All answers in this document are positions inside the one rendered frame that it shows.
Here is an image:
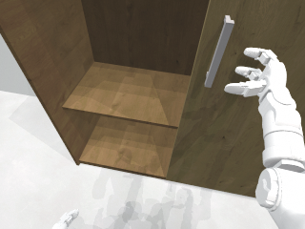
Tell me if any right robot forearm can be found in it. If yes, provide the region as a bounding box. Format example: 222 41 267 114
258 85 305 174

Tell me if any handle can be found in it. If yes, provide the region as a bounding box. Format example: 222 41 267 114
204 15 234 88

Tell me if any right robot hand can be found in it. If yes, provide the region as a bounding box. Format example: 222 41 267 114
224 48 287 97

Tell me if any left robot hand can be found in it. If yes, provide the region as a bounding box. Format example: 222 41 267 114
51 209 79 229

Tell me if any robot right upper arm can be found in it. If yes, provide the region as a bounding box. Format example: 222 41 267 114
255 167 305 229

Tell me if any wardrobe door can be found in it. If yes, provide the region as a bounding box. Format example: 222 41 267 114
166 0 305 198

